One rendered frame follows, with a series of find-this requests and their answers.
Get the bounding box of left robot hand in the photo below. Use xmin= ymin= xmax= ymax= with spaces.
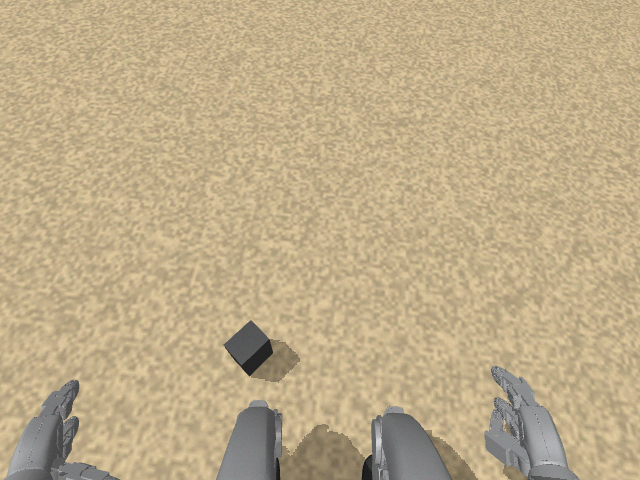
xmin=7 ymin=380 xmax=120 ymax=480

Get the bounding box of carton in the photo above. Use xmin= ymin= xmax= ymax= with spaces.
xmin=224 ymin=320 xmax=273 ymax=376

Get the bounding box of right robot hand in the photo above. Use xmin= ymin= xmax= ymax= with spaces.
xmin=484 ymin=366 xmax=569 ymax=477

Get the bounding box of right robot arm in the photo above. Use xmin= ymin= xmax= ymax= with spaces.
xmin=528 ymin=464 xmax=580 ymax=480

